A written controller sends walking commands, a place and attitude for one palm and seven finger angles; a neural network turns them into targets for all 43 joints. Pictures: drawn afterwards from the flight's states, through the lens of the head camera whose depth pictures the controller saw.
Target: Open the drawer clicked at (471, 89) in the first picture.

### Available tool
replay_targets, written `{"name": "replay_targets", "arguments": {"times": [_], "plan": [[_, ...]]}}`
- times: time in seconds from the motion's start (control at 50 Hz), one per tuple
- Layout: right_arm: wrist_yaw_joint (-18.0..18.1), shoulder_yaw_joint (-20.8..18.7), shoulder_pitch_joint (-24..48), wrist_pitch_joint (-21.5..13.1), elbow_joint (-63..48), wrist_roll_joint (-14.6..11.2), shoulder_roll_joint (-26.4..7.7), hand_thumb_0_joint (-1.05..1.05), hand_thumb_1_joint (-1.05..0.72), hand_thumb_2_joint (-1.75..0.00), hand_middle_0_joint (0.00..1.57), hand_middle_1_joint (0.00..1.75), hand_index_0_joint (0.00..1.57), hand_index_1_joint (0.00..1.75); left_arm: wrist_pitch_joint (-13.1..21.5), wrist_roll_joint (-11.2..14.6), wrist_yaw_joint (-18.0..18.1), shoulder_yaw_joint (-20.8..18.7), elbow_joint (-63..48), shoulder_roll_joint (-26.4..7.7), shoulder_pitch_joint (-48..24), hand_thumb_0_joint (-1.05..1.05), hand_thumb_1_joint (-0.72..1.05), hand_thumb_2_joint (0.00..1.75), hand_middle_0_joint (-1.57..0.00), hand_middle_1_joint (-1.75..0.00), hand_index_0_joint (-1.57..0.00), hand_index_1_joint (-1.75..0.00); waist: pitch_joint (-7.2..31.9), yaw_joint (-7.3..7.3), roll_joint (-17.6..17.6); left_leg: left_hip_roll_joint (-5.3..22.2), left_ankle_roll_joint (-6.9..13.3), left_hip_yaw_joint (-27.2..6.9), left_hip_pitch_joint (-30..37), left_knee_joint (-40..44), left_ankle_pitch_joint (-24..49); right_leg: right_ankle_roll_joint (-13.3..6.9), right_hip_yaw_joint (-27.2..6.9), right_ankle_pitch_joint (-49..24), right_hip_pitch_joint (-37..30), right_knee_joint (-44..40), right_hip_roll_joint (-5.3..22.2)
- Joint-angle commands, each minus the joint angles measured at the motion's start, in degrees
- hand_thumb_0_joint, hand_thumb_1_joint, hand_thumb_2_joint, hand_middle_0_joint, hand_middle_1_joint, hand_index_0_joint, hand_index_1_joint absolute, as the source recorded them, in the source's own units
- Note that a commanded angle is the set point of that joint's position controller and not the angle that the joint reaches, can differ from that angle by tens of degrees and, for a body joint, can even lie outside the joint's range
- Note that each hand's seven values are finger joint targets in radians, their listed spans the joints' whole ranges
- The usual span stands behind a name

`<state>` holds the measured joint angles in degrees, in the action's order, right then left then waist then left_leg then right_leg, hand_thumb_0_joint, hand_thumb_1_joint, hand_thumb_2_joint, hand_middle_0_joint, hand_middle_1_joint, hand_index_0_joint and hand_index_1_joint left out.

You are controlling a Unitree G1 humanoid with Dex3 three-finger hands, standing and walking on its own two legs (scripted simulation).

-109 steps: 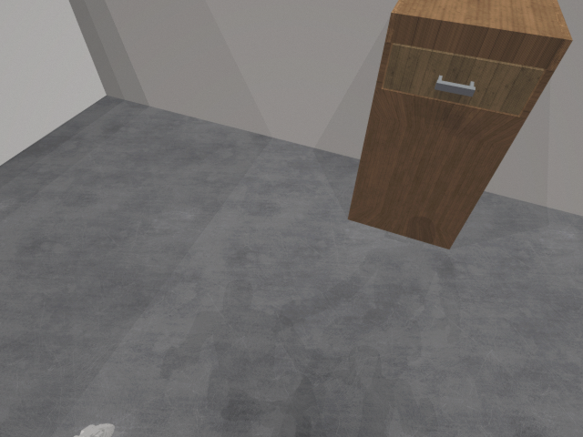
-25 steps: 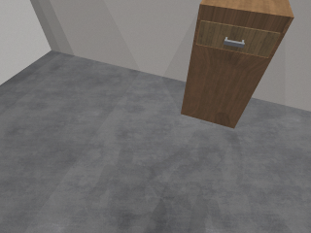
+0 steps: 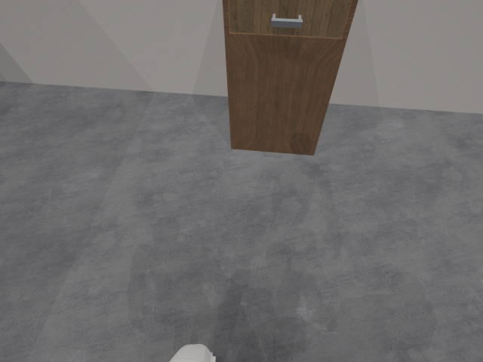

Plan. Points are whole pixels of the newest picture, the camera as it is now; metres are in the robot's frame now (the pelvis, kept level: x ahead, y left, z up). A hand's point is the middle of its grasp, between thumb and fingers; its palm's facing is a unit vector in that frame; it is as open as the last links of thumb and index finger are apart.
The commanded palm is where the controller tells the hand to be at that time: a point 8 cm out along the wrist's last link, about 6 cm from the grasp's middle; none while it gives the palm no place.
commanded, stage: walk to a spot facing it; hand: left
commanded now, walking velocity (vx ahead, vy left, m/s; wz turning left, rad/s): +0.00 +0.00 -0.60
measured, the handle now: (286, 20) +1.19 -0.05 -0.03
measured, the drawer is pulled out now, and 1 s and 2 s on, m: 0.00 0.00 0.00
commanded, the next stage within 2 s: turn to face it in 1.34 s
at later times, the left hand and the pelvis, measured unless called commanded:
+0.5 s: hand (148, 325) +0.19 +0.21 -0.16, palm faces -0.31 -0.93 -0.19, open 7.4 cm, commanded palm none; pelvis +0.04 +0.03 +0.00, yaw -19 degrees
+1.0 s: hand (236, 252) +0.36 +0.05 -0.18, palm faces -0.52 -0.83 -0.19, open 7.3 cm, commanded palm none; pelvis +0.20 -0.08 -0.01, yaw -33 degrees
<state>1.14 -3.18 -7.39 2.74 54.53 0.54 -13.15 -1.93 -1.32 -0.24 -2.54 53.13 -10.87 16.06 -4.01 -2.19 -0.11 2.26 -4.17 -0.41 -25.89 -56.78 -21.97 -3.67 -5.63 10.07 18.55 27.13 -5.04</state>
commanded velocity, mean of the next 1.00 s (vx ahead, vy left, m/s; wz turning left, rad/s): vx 0.30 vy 0.00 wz -0.50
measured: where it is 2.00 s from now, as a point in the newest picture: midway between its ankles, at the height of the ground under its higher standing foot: (320, 292)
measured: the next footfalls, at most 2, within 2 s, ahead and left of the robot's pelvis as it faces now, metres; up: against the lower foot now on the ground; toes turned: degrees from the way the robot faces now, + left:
left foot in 0.18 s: +0.01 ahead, +0.15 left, +0.00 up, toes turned -7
right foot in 0.68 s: +0.16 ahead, -0.19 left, +0.00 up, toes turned -33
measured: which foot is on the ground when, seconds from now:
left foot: up 0.00-0.16, down 0.18-0.68, up 0.70-1.00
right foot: down 0.00-0.18, up 0.20-0.66, down 0.68-1.00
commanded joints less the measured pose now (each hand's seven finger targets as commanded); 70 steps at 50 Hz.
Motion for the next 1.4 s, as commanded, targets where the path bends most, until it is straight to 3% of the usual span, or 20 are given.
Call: {"name": "replay_targets", "arguments": {"times": [0.0, 0.12, 0.14, 0.16, 0.18, 0.2, 0.28, 0.56, 0.62, 0.64, 0.66, 0.68, 0.74, 0.8, 1.0, 1.02, 1.06, 1.12, 1.18, 1.38], "plan": [[0.69, -1.22, 1.73, -1.75, -5.61, -0.12, -4.72, 0.00, -0.90, -0.90, 0.20, 0.30, 0.20, 0.30, 0.79, -0.19, 1.13, -3.93, -3.61, -13.06, 1.77, 0.00, 0.90, 0.90, -0.20, -0.30, -0.20, -0.30, 8.69, -0.46, -7.07, -0.09, 0.48, -0.83, -1.97, 5.62, -1.72, -6.96, -20.46, -11.06, -11.02, -7.79, 15.44], [0.89, -0.89, -7.60, -3.30, -4.54, -0.39, -5.31, 0.00, -0.90, -0.90, 0.20, 0.30, 0.20, 0.30, -0.11, -0.09, 0.50, -4.06, -5.31, -13.68, -4.10, 0.00, 0.90, 0.90, -0.20, -0.30, -0.20, -0.30, 10.45, 3.24, -8.37, -2.41, 2.93, 0.83, 19.42, 31.00, 1.50, -2.97, -22.03, 11.28, 2.08, -7.42, 10.08], [1.25, -1.55, -11.64, -3.79, -3.76, -0.14, -8.18, 0.00, -0.90, -0.90, 0.20, 0.30, 0.20, 0.30, -0.23, 0.14, 0.01, -3.61, -6.59, -11.81, -5.85, 0.00, 0.90, 0.90, -0.20, -0.30, -0.20, -0.30, 9.90, 5.63, -2.07, 2.57, 4.87, -3.76, 30.80, 38.02, -2.58, 0.20, -16.89, 22.20, 14.48, -2.48, 5.22], [1.44, -2.68, -13.64, -3.86, -3.89, 0.98, -14.45, 0.00, -0.90, -0.90, 0.20, 0.30, 0.20, 0.30, -0.35, 0.48, -0.87, -3.02, -8.31, -7.72, -6.89, 0.00, 0.90, 0.90, -0.20, -0.30, -0.20, -0.30, 6.59, 7.27, 16.80, 18.08, 8.93, -22.32, 34.30, 47.49, -18.72, 3.52, -4.88, 25.29, 27.46, 14.78, -3.19], [1.67, -2.80, -10.96, -3.91, -5.19, 0.84, -16.81, 0.00, -0.90, -0.90, 0.20, 0.30, 0.20, 0.30, 0.27, 0.02, -1.40, -4.06, -10.50, -9.38, -9.93, 0.00, 0.90, 0.90, -0.20, -0.30, -0.20, -0.30, 1.39, 6.13, 13.65, 27.89, 13.39, -28.28, 22.40, 51.13, -21.02, 5.51, 0.74, 21.04, 27.05, 27.16, 1.81], [1.11, -2.00, -7.87, -4.23, -5.70, 0.90, -14.11, 0.00, -0.90, -0.90, 0.20, 0.30, 0.20, 0.30, 0.23, -0.75, -1.71, -4.55, -9.60, -10.45, -10.45, 0.00, 0.90, 0.90, -0.20, -0.30, -0.20, -0.30, 0.19, 4.51, 13.18, 25.26, 12.95, -28.55, 16.37, 50.99, -20.90, 5.67, -1.26, 16.82, 24.75, 32.80, 4.01], [1.03, -0.13, -7.45, -5.78, -5.52, 0.80, -7.78, 0.00, -0.90, -0.90, 0.20, 0.30, 0.20, 0.30, 0.04, -0.97, -3.40, -3.78, -5.84, -7.58, -4.88, 0.00, 0.90, 0.90, -0.20, -0.30, -0.20, -0.30, -1.25, 1.51, 8.33, 12.95, 8.75, -5.45, 17.03, 47.07, -3.31, 6.44, 4.08, 4.24, 23.60, 43.15, 5.12], [0.61, -0.85, -21.90, -6.77, 3.07, 1.46, -7.78, 0.00, -0.90, -0.90, 0.20, 0.30, 0.20, 0.30, 1.21, -0.32, -3.99, -1.29, -8.13, -3.60, -20.00, 0.00, 0.90, 0.90, -0.20, -0.30, -0.20, -0.30, -4.23, 6.34, 9.71, 18.02, 9.57, 10.95, 27.50, 39.51, 33.68, 3.22, 13.74, 5.65, 15.50, 14.43, 7.78], [0.22, -0.96, -20.53, -6.68, 2.81, 0.69, -9.37, 0.00, -0.90, -0.90, 0.20, 0.30, 0.20, 0.30, 2.90, -0.52, -3.18, -2.50, -3.53, -7.42, -4.88, 0.00, 0.90, 0.90, -0.20, -0.30, -0.20, -0.30, 5.87, -1.40, 7.03, 15.60, 5.84, 16.61, 22.29, 16.52, 52.39, -0.17, 17.38, 3.58, -10.17, 4.47, 2.22], [-0.63, -0.60, -20.59, -6.61, 1.98, -0.24, -7.76, 0.00, -0.90, -0.90, 0.20, 0.30, 0.20, 0.30, 3.80, -0.72, -2.42, -4.02, -0.56, -13.30, 5.07, 0.00, 0.90, 0.90, -0.20, -0.30, -0.20, -0.30, 13.74, -5.80, -0.52, 13.92, 3.24, 16.76, 6.42, 0.60, 36.00, -3.56, 7.35, 2.03, -31.27, 2.73, 10.74], [-0.51, 0.19, -20.45, -6.96, -0.71, -0.89, -3.22, 0.00, -0.90, -0.90, 0.20, 0.30, 0.20, 0.30, 4.07, 0.16, -1.33, -5.53, 0.87, -19.95, 11.98, 0.00, 0.90, 0.90, -0.20, -0.30, -0.20, -0.30, 22.13, -6.63, -12.56, 4.60, 0.07, 13.57, -10.47, -19.53, -11.11, -10.72, -22.82, -2.64, -42.75, -2.40, 29.69], [-0.09, -0.05, -13.21, -6.96, -2.85, -0.74, -5.13, 0.00, -0.90, -0.90, 0.20, 0.30, 0.20, 0.30, 3.33, 1.37, -0.68, -5.92, 1.18, -21.67, 12.11, 0.00, 0.90, 0.90, -0.20, -0.30, -0.20, -0.30, 20.71, -7.70, -9.40, 5.43, 1.77, 5.49, -14.07, -24.55, -11.68, -12.97, -27.28, -1.76, -36.60, -7.93, 31.14], [-0.52, -0.55, -9.79, -5.82, -2.11, 0.75, -4.00, 0.00, -0.90, -0.90, 0.20, 0.30, 0.20, 0.30, 3.60, 0.71, 0.07, -3.29, -2.18, -12.98, -2.19, 0.00, 0.90, 0.90, -0.20, -0.30, -0.20, -0.30, 3.41, -0.37, -1.66, 10.16, 1.74, 1.73, -10.60, -19.34, 0.49, -8.99, -14.52, 10.09, -9.07, -13.33, 24.35], [-0.89, -0.45, -17.53, -4.14, 0.56, 1.20, -1.57, 0.00, -0.90, -0.90, 0.20, 0.30, 0.20, 0.30, 4.57, -0.33, 0.44, -2.71, -2.00, -10.56, -6.77, 0.00, 0.90, 0.90, -0.20, -0.30, -0.20, -0.30, 4.93, 5.36, -4.72, 9.13, 0.64, 3.75, -2.48, -7.95, 2.63, -6.67, -3.42, 3.65, -0.85, -13.11, 18.82], [-1.70, -1.11, -11.38, -6.41, -2.43, 0.77, -2.60, 0.00, -0.90, -0.90, 0.20, 0.30, 0.20, 0.30, 4.29, -0.01, -0.30, -3.19, -0.25, -10.47, -3.55, 0.00, 0.90, 0.90, -0.20, -0.30, -0.20, -0.30, 1.67, 5.05, -3.11, 2.89, 0.98, 7.97, 15.07, 24.51, 9.11, -4.42, -5.29, 12.66, 4.07, -7.16, 14.45], [-0.98, -1.69, -16.56, -6.92, -0.87, 1.01, -5.10, 0.00, -0.90, -0.90, 0.20, 0.30, 0.20, 0.30, 4.14, 0.14, -0.35, -2.86, -0.94, -8.14, -3.41, 0.00, 0.90, 0.90, -0.20, -0.30, -0.20, -0.30, 3.81, 7.32, 2.97, 5.56, 1.94, 4.06, 24.48, 30.21, 5.05, -2.55, -2.97, 10.08, 7.97, 2.90, 10.74], [-0.32, -2.86, -24.71, -6.91, 0.91, 2.09, -12.70, 0.00, -0.90, -0.90, 0.20, 0.30, 0.20, 0.30, 4.44, 0.23, -0.87, -2.06, -3.20, -4.25, -3.74, 0.00, 0.90, 0.90, -0.20, -0.30, -0.20, -0.30, 6.92, 9.63, 21.19, 28.41, 9.98, -26.52, 32.52, 45.88, -10.31, 2.13, 6.39, 22.75, 23.51, 35.93, 2.79], [0.04, -0.76, -14.44, -7.48, -0.73, 1.34, -5.32, 0.00, -0.90, -0.90, 0.20, 0.30, 0.20, 0.30, 3.85, -0.68, -2.04, -3.04, -1.35, -5.13, -5.46, 0.00, 0.90, 0.90, -0.20, -0.30, -0.20, -0.30, -1.89, 4.60, 5.38, 22.97, 7.86, -11.41, 19.41, 47.20, -2.37, 2.89, 4.06, 8.19, 23.50, 45.50, 9.97], [0.49, -0.23, -13.36, -8.23, 0.12, 0.81, -2.79, 0.00, -0.90, -0.90, 0.20, 0.30, 0.20, 0.30, 2.05, -0.67, -2.02, -3.01, 0.62, -2.88, -0.86, 0.00, 0.90, 0.90, -0.20, -0.30, -0.20, -0.30, 0.51, 2.18, 7.11, 17.89, 5.30, 4.75, 19.20, 44.18, 18.61, 4.58, 5.60, 2.30, 19.95, 45.43, 10.38], [0.73, -1.44, -16.28, -6.33, 3.10, 1.10, -4.69, 0.00, -0.90, -0.90, 0.20, 0.30, 0.20, 0.30, 1.39, -0.26, -2.43, -2.22, -2.38, -0.68, -10.69, 0.00, 0.90, 0.90, -0.20, -0.30, -0.20, -0.30, -1.15, 4.45, 11.10, 17.25, 8.49, 18.56, 28.27, 36.10, 46.66, 4.64, 14.78, 1.87, 17.34, 16.91, 8.03]]}}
